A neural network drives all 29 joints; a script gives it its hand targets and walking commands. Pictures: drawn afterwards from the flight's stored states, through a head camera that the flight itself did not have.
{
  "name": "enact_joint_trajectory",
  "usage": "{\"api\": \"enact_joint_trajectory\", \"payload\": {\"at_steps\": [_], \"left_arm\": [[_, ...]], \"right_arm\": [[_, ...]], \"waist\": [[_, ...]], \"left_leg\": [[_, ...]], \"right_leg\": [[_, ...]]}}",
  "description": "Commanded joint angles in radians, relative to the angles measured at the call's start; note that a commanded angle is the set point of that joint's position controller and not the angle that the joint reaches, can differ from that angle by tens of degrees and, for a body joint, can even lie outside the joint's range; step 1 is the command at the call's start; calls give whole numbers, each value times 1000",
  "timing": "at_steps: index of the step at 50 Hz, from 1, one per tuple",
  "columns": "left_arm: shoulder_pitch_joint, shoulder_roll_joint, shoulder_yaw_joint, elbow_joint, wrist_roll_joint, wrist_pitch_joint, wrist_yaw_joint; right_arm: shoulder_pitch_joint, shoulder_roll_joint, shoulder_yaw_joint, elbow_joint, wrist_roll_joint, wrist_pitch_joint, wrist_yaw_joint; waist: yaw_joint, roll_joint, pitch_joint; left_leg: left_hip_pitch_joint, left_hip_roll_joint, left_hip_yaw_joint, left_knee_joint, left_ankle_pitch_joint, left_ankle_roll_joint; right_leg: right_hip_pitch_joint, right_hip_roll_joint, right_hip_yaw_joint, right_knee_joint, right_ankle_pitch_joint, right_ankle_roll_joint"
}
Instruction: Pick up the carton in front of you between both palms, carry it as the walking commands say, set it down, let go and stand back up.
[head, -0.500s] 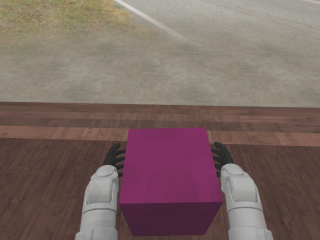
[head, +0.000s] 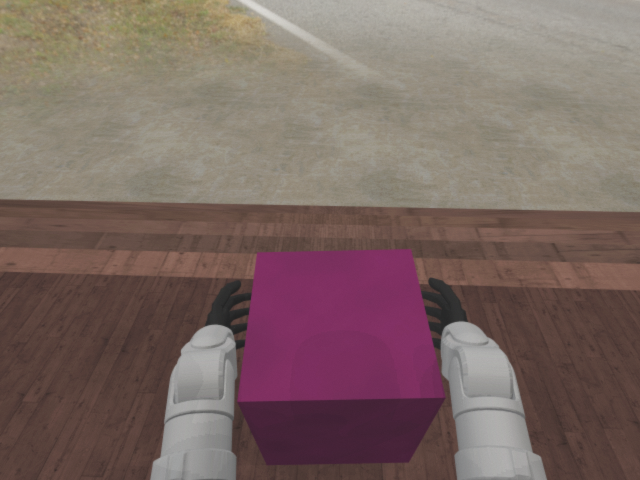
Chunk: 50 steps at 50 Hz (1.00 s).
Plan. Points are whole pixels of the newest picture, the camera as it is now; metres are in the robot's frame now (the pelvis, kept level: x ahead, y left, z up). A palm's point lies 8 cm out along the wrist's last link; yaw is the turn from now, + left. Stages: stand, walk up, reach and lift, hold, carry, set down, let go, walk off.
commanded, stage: hold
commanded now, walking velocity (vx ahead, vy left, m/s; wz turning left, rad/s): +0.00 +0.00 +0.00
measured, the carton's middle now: (335, 361) +0.29 +0.00 -0.02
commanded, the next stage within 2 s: carry in 0.48 s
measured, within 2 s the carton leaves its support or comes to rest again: neither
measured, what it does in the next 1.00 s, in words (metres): walks ahead: right foot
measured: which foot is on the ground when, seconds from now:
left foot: down 0.00-0.98, up 1.00-1.00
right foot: down 0.00-0.76, up 0.78-0.94, down 0.96-1.00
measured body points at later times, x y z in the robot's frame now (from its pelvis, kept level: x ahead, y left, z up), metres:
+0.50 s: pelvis +0.00 +0.00 +0.00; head -0.03 +0.00 +0.45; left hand +0.30 +0.15 +0.04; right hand +0.30 -0.15 +0.04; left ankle +0.02 +0.13 -0.75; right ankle +0.02 -0.12 -0.75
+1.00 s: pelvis +0.15 +0.01 -0.02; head +0.14 +0.00 +0.43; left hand +0.43 +0.16 +0.07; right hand +0.43 -0.15 +0.07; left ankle +0.02 +0.13 -0.74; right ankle +0.17 -0.08 -0.75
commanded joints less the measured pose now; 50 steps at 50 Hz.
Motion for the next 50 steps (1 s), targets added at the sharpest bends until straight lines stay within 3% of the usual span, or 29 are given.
{"api": "enact_joint_trajectory", "payload": {"at_steps": [1, 11, 23, 24, 26, 27, 30, 31, 34, 35, 37, 38, 39, 40, 41, 42, 43, 44, 46, 47, 48, 49, 50], "left_arm": [[-459, -869, -545, -51, -241, -26, -210], [-409, -862, -560, -92, -252, -20, -203], [-414, -866, -564, -94, -254, -20, -199], [-469, -874, -584, -82, -269, -12, -202], [-469, -881, -613, -113, -295, -6, -201], [-489, -886, -629, -132, -306, -1, -197], [-468, -879, -683, -198, -340, 32, -180], [-456, -870, -704, -224, -356, 53, -174], [-435, -825, -752, -297, -394, 137, -152], [-430, -810, -759, -312, -403, 169, -145], [-451, -794, -782, -361, -436, 231, -137], [-442, -795, -797, -385, -457, 259, -134], [-447, -805, -812, -416, -482, 286, -135], [-448, -814, -833, -444, -512, 315, -139], [-460, -828, -848, -470, -542, 335, -145], [-457, -849, -858, -490, -567, 350, -150], [-439, -862, -858, -507, -583, 362, -153], [-419, -865, -855, -528, -592, 374, -153], [-362, -866, -849, -576, -587, 394, -145], [-323, -867, -846, -594, -574, 403, -139], [-290, -858, -838, -611, -556, 410, -133], [-271, -849, -829, -612, -545, 421, -126], [-270, -830, -816, -604, -526, 429, -120]], "right_arm": [[-454, 892, 544, -53, 241, -25, 205], [-407, 877, 557, -95, 249, -23, 200], [-416, 865, 558, -99, 247, -25, 202], [-468, 866, 576, -92, 265, -20, 204], [-478, 884, 602, -116, 294, -14, 204], [-499, 886, 626, -141, 306, -10, 202], [-492, 879, 684, -204, 344, 26, 189], [-483, 871, 705, -226, 359, 47, 185], [-478, 836, 760, -295, 408, 130, 173], [-479, 825, 770, -314, 428, 163, 170], [-481, 813, 784, -345, 465, 223, 165], [-463, 813, 795, -359, 482, 251, 162], [-434, 805, 794, -369, 488, 273, 155], [-379, 804, 791, -370, 485, 294, 145], [-370, 803, 789, -412, 486, 313, 135], [-380, 807, 798, -472, 494, 332, 126], [-395, 822, 809, -527, 506, 349, 122], [-402, 844, 818, -570, 522, 364, 121], [-368, 859, 831, -629, 540, 390, 127], [-343, 864, 836, -645, 548, 402, 132], [-302, 863, 840, -655, 553, 413, 138], [-319, 833, 841, -664, 562, 426, 143], [-379, 806, 853, -702, 584, 445, 150]], "waist": [[0, -2, -234], [0, 0, -237], [-2, 3, -228], [-9, 5, -282], [-5, 3, -244], [-6, 1, -218], [2, -14, -297], [4, -28, -336], [8, -127, -315], [6, -151, -290], [3, -103, -270], [-2, -24, -271], [-12, 147, -284], [-24, 279, -278], [-34, 269, -242], [-38, 196, -243], [-37, 149, -278], [-34, 137, -308], [-27, 173, -359], [-10, 153, -391], [-4, 99, -433], [19, -25, -485], [32, -277, -473]], "left_leg": [[11, -78, 0, -61, 144, 6], [25, -80, -4, -61, 198, 4], [15, -79, -5, -59, 165, 3], [-90, 108, 3, 6, 7, 20], [-207, 94, -41, -46, -448, 30], [-251, 91, -40, -46, -537, 31], [-252, 80, 1, 38, -321, 24], [-252, 72, 18, 81, -290, 22], [-357, 29, 102, 201, -293, 15], [-357, 21, 132, 169, -270, 18], [-266, 42, 122, 73, -227, 26], [-167, 88, 53, 12, -234, 40], [-35, 209, -139, -44, -222, 88], [99, 313, -312, -82, -86, 156], [171, 365, -382, -83, 108, 208], [210, 369, -363, -69, 254, 229], [237, 362, -304, -53, 312, 212], [228, 340, -233, -45, 321, 178], [131, 269, -72, -25, 268, 116], [6, 222, 29, 33, 229, 88], [-160, 185, 109, 123, 221, 60], [-355, 146, 179, 308, 102, 22], [-618, 43, 230, 568, -155, -17]], "right_leg": [[72, 72, 11, -51, 144, 1], [78, 76, 14, -50, 191, 1], [59, 78, 9, -47, 148, -2], [-51, -108, -6, 24, -2, -8], [-157, -88, 23, -20, -440, -18], [-192, -88, 28, -25, -533, -20], [-153, -106, 29, 4, -353, -39], [-144, -125, 57, -9, -350, -54], [-143, -215, 206, -103, -504, -110], [-164, -237, 229, -114, -516, -126], [-235, -196, 134, -36, -412, -105], [-317, -141, 36, 80, -333, -74], [-465, -73, -92, 299, -234, -28], [-643, -33, -168, 411, -271, 6], [-760, -36, -172, 422, -374, 2], [-785, -43, -160, 413, -419, -4], [-761, -46, -167, 362, -387, -11], [-698, -38, -185, 294, -309, -13], [-471, 1, -248, 153, -171, -14], [-244, 27, -287, 46, -65, -16], [31, 18, -281, 7, 7, -26], [263, -119, -101, -36, -110, -60], [359, -392, 348, -141, -204, -165]]}}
